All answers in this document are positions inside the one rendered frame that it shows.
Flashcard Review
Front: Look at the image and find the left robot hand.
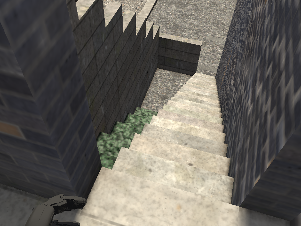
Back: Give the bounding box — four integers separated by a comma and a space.
24, 194, 87, 226

